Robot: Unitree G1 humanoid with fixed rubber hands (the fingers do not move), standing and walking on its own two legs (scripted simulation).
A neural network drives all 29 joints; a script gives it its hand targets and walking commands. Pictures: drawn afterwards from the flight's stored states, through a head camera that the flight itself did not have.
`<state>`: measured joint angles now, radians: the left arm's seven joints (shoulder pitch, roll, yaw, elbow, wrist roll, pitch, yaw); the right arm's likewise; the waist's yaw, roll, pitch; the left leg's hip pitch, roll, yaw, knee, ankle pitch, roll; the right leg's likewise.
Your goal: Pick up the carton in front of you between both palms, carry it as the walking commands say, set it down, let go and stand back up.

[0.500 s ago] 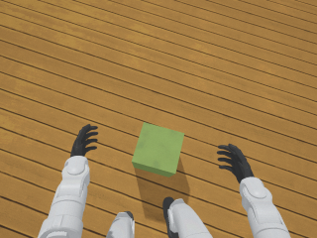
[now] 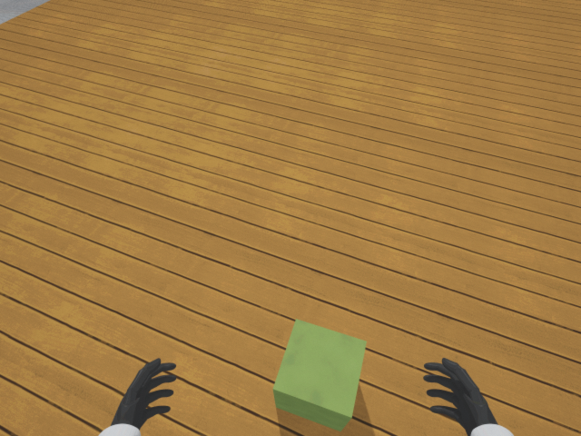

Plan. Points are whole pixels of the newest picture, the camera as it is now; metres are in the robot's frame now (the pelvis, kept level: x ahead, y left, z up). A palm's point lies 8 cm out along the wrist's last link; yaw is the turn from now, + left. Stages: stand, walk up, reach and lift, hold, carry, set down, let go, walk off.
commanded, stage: let go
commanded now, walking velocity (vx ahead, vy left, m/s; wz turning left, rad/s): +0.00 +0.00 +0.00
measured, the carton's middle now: (318, 376) +0.36 -0.07 -0.65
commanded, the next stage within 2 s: stand in 0.42 s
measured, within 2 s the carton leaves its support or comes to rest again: neither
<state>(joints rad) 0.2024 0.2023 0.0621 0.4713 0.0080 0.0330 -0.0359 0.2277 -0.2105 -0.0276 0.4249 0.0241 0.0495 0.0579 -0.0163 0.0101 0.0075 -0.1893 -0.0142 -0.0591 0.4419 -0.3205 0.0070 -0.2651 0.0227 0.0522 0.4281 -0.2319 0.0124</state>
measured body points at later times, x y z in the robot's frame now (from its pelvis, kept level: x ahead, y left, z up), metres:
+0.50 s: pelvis -0.02 -0.01 -0.01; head -0.03 -0.03 +0.44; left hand +0.13 +0.24 -0.09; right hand +0.14 -0.26 -0.09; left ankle -0.06 +0.12 -0.74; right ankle -0.01 -0.13 -0.74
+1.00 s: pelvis +0.03 -0.03 -0.03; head +0.03 -0.05 +0.42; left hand +0.16 +0.20 -0.13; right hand +0.06 -0.31 -0.15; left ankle -0.06 +0.12 -0.74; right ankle -0.01 -0.13 -0.74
